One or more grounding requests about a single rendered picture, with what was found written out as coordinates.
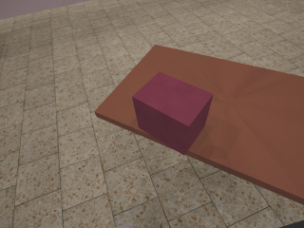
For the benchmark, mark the table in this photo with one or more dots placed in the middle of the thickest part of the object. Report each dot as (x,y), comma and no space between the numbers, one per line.
(255,124)

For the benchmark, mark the carton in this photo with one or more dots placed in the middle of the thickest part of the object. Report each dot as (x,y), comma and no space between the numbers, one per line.
(172,111)

